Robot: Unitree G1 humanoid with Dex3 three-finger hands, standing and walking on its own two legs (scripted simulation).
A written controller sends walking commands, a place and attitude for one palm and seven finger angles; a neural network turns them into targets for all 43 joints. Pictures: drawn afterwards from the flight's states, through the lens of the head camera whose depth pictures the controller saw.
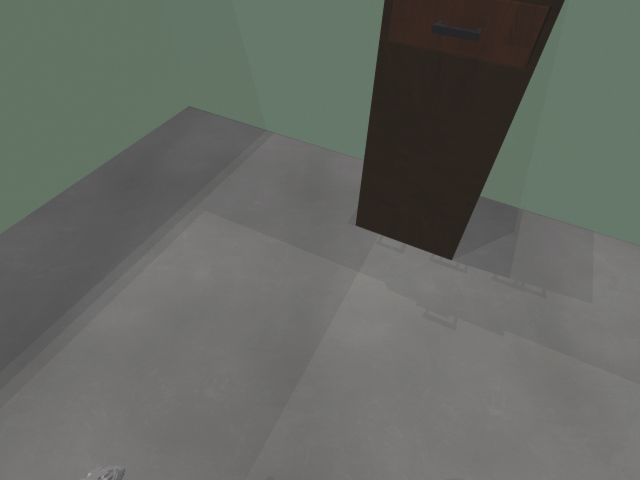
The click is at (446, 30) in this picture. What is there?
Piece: drawer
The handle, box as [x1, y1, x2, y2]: [431, 20, 481, 41]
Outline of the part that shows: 432,26 431,32 476,41 481,30 481,28 478,27 476,30 445,25 442,24 442,21 440,20 434,23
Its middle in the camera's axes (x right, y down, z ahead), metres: +0.36 -0.55 +1.02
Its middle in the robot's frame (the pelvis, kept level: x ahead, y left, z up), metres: +1.16 -0.29 +0.10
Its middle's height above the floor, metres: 0.88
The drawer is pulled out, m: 0.00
